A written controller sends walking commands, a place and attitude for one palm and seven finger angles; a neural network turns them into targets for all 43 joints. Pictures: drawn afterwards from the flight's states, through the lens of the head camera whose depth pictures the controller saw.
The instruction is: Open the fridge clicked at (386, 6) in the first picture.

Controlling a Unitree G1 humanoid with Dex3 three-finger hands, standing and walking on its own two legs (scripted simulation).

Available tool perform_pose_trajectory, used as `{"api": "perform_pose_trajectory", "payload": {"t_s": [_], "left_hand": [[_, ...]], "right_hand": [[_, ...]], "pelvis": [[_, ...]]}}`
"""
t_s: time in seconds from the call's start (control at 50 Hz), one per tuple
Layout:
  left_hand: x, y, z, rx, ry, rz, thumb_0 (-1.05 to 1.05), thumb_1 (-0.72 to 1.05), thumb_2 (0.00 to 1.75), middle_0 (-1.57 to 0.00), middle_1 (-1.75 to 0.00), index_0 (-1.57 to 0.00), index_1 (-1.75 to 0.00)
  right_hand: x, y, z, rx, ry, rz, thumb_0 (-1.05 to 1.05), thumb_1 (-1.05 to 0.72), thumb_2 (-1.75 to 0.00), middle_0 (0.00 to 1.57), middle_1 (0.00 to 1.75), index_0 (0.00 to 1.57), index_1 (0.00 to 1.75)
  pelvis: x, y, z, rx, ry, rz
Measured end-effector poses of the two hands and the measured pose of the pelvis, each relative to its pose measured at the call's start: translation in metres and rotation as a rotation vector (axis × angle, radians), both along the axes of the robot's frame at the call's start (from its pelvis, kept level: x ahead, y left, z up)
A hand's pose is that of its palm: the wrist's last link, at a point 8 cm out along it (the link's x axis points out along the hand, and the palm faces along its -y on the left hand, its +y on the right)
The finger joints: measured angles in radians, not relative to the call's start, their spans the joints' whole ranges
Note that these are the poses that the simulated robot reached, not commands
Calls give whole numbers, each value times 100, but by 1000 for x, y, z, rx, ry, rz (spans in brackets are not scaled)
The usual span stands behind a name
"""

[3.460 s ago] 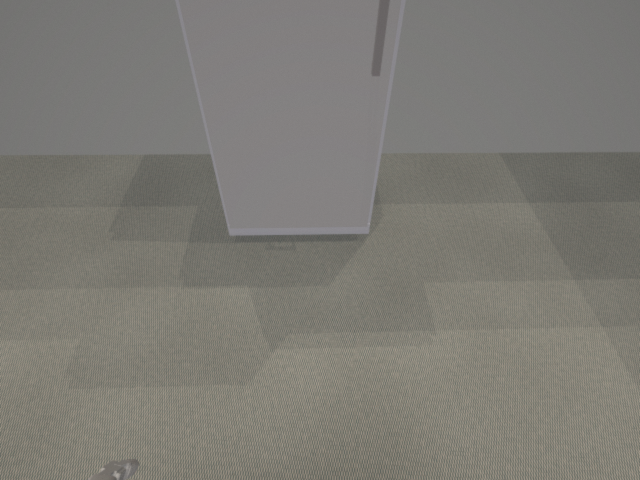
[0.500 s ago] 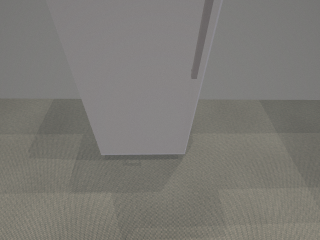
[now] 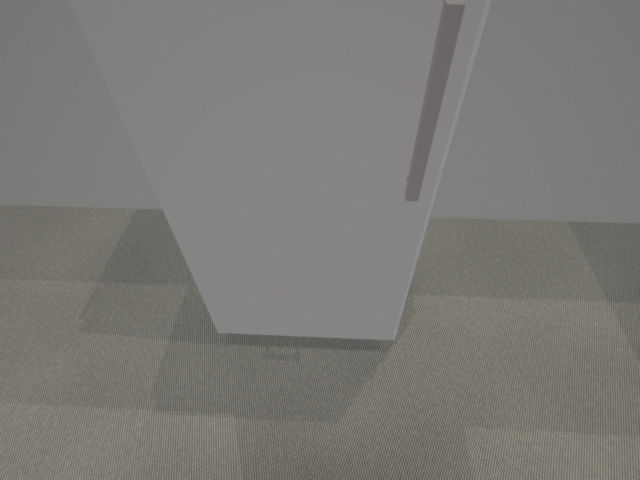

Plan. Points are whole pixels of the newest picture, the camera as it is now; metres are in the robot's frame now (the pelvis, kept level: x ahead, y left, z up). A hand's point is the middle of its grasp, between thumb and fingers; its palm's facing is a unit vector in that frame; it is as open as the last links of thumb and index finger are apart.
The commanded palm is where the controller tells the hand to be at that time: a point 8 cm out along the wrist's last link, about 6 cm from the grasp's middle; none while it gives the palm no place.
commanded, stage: take the last steps up to it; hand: right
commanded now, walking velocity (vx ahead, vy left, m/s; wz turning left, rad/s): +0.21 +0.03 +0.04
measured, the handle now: (426, 112) +0.62 -0.12 +0.15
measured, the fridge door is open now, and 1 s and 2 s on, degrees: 0 0 0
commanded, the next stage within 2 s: come to a stop and stand still in 0.16 s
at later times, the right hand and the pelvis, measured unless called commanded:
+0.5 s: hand (424, 449) +0.21 -0.13 -0.16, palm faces +0.05 +0.97 -0.23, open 7.1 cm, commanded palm none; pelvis +0.12 +0.05 +0.00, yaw -1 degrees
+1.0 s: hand out of the picture +0.07 -0.22 -0.18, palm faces +0.08 +0.98 -0.20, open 7.4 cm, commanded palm none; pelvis +0.07 -0.03 +0.01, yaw +0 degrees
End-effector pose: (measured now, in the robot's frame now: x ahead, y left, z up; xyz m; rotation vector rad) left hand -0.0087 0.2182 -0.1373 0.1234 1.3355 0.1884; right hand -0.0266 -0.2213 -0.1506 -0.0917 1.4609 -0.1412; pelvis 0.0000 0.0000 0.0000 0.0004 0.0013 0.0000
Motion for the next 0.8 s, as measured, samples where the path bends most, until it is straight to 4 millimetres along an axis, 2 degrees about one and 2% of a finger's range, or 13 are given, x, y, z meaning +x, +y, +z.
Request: {"api": "perform_pose_trajectory", "payload": {"t_s": [0.12,0.2,0.26,0.3,0.4,0.5,0.6,0.7,0.74,0.8], "left_hand": [[-16,-15,-1,-63,138,48,0,91,89,-20,-30,-20,-30],[-17,-11,-10,-106,211,92,0,91,89,-20,-30,-20,-30],[-8,0,-25,-132,251,110,0,91,89,-20,-30,-20,-30],[7,11,-31,-132,261,100,0,91,89,-20,-30,-20,-30],[73,39,-25,-77,174,57,0,91,89,-20,-30,-20,-30],[140,56,-18,-29,55,0,0,91,89,-20,-30,-19,-30],[190,57,-9,14,-53,-56,0,92,89,-20,-30,-19,-30],[211,41,4,53,-131,-104,0,92,89,-20,-30,-19,-30],[209,30,5,69,-154,-118,0,92,89,-20,-30,-19,-30],[195,11,12,78,-143,-134,0,92,89,-20,-30,-19,-30]], "right_hand": [[110,-6,16,-55,-171,55,1,-93,-90,19,30,20,30],[175,7,21,-79,-252,107,1,-93,-90,19,29,20,30],[215,24,17,-93,-310,131,1,-92,-90,19,29,20,30],[228,35,16,-90,-333,124,1,-92,-90,19,29,20,30],[231,54,20,-77,-310,66,-1,-93,-90,20,30,20,30],[226,45,22,-96,-277,42,-2,-94,-90,20,30,20,30],[202,26,17,-102,-220,15,-1,-93,-90,20,30,20,30],[168,-3,5,-93,-170,-16,0,-91,-90,20,30,20,30],[156,-16,-5,-81,-153,-31,0,-91,-90,20,30,20,30],[138,-32,-10,-66,-122,-54,0,-91,-90,20,30,20,30]], "pelvis": [[36,8,5,-12,-3,7],[63,21,0,-26,-11,16],[87,36,-13,-37,-19,18],[98,42,-16,-21,-27,8],[115,50,-6,-12,-27,-7],[119,50,-2,-12,-15,-12],[112,37,-2,-10,-13,-15],[102,16,-5,1,-9,-24],[98,5,-10,16,-10,-28],[91,-8,-8,10,-23,-31]]}}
